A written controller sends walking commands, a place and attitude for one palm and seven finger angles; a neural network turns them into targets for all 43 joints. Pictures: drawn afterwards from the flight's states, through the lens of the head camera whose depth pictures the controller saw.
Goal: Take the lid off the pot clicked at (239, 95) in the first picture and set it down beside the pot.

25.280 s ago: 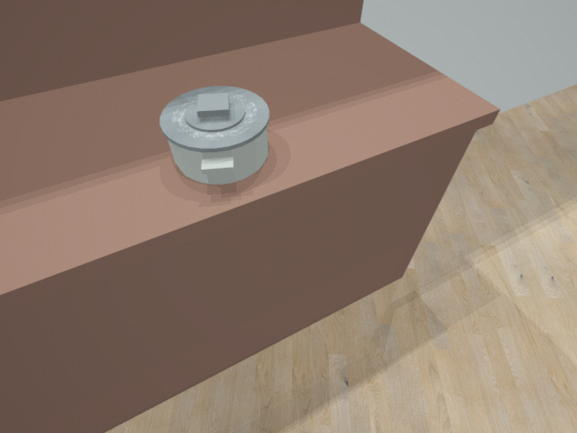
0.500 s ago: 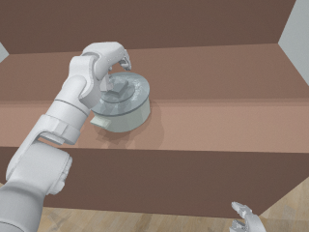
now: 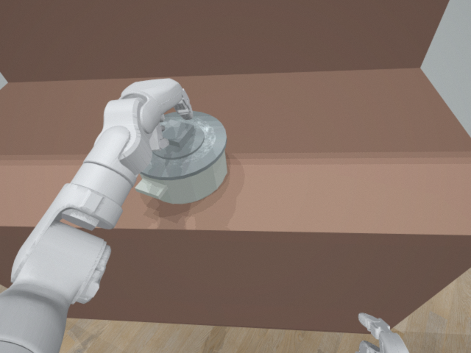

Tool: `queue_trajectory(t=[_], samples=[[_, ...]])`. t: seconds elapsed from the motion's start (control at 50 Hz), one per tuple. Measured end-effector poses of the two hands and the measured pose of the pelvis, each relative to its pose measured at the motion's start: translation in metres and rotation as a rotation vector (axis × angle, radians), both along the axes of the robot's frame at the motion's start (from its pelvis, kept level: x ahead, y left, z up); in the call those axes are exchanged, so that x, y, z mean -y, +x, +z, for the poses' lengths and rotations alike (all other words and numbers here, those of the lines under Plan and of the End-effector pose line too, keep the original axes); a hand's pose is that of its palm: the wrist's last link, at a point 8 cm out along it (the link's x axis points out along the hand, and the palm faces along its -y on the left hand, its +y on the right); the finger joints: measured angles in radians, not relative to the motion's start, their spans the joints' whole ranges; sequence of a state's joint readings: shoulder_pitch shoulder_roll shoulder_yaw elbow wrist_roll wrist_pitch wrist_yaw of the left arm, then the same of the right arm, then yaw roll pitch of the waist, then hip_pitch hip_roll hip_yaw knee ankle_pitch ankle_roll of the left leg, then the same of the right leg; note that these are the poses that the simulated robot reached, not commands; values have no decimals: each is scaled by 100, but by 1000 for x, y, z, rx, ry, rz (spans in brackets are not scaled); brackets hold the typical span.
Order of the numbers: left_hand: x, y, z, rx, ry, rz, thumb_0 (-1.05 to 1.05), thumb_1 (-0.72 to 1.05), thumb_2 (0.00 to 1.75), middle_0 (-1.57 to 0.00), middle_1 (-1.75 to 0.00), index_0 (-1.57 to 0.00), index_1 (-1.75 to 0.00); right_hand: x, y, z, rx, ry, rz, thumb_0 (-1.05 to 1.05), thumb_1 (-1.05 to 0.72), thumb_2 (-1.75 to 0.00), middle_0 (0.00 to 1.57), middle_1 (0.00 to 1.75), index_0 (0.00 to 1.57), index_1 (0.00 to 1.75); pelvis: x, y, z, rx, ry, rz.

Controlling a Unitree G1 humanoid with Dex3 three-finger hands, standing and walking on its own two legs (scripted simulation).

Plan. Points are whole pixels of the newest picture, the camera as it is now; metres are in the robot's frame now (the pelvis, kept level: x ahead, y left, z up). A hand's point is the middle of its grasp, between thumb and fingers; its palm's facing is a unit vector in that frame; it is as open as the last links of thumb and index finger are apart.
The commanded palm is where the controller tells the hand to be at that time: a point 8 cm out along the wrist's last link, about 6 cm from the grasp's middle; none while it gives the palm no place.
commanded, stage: lower the open fingers around the knob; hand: left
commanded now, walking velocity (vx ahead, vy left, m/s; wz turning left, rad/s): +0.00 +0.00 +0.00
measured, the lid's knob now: (175, 133) +0.48 +0.12 +0.13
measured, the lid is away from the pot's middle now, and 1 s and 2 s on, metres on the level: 0.00 0.01 0.01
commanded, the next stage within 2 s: close the fingers and squeeze the knob in 0.34 s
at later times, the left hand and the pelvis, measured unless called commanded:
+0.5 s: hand (170, 135) +0.44 +0.11 +0.16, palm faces -0.31 -0.04 -0.95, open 10.3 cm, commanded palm +0.43 +0.12 +0.22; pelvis +0.00 +0.00 +0.00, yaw +0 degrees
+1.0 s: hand (169, 136) +0.44 +0.11 +0.16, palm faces -0.29 -0.02 -0.96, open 8.9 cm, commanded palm +0.42 +0.11 +0.22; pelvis +0.00 +0.00 +0.00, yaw +0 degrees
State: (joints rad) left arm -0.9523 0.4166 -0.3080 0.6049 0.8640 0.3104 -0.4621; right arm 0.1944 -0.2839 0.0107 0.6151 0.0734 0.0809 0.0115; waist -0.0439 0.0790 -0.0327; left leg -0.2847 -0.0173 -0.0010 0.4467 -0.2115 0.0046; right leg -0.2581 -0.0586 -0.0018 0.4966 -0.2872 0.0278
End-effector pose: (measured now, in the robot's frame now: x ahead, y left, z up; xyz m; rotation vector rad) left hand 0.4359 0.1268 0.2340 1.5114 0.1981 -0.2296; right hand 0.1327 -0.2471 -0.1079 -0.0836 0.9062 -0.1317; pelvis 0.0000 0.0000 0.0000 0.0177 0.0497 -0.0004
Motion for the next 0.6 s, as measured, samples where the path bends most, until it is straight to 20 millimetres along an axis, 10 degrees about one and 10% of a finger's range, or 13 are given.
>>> queue_trajectory(t=[0.24, 0.6], samples=[[7, -4, -14, -15, -5, -8, -1, -38, 162, -85, -8, -82, -7, -11, 14, 2, 17, 13, 30, 1, -90, -90, 20, 30, 20, 30, 1, -2, -1, 2, -1, 10], [13, 5, -18, -43, 6, -15, -1, -28, 141, -81, -15, -81, -15, 3, -14, -10, -63, -9, -16, 1, -90, -90, 20, 30, 20, 30, 3, 1, 0, 0, 0, 5]])
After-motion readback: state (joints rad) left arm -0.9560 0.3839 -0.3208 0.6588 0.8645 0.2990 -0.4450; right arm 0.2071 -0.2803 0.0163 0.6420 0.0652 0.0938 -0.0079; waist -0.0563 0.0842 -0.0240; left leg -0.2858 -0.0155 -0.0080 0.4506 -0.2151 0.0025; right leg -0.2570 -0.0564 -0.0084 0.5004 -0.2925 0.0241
